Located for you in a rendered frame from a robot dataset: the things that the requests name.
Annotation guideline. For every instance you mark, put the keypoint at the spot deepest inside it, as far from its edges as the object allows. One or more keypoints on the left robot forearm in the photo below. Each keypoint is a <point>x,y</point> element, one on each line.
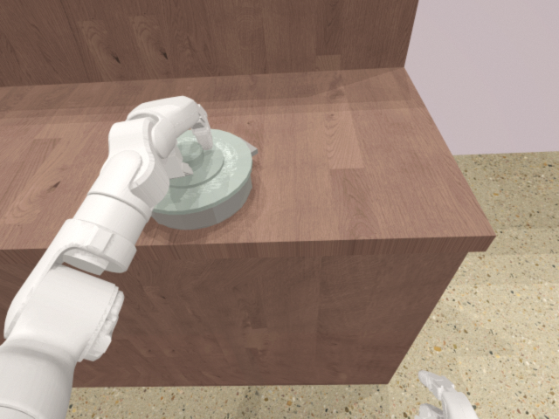
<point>103,233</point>

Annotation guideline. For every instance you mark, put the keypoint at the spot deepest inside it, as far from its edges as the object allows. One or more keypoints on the pot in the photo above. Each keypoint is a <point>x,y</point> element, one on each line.
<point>209,217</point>

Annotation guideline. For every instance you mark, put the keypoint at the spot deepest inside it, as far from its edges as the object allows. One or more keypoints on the robot right hand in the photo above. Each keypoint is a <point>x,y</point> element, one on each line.
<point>455,404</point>

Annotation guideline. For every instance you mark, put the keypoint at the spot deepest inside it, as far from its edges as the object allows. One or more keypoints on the lid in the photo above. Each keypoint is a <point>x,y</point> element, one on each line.
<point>220,175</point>

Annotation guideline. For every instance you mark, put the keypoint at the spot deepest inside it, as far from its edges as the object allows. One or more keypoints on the table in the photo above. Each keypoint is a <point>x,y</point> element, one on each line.
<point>357,220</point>

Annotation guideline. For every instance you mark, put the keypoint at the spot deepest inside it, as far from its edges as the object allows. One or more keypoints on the knob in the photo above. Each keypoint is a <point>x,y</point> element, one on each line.
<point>192,152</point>

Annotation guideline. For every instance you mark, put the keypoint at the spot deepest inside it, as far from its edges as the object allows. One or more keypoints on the left robot upper arm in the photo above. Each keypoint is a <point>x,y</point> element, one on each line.
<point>70,317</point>

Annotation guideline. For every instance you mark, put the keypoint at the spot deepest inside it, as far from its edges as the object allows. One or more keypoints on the robot left hand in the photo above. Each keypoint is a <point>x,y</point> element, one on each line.
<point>183,113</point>

